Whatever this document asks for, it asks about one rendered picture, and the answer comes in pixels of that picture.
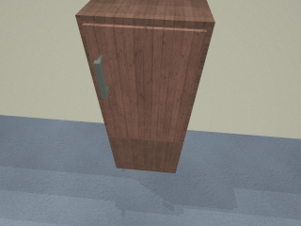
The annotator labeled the handle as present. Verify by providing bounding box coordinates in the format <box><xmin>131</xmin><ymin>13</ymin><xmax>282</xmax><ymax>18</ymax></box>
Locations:
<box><xmin>93</xmin><ymin>55</ymin><xmax>109</xmax><ymax>99</ymax></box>

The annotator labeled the cupboard door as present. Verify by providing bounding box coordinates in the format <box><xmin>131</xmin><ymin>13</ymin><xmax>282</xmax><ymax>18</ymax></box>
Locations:
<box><xmin>82</xmin><ymin>23</ymin><xmax>207</xmax><ymax>143</ymax></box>

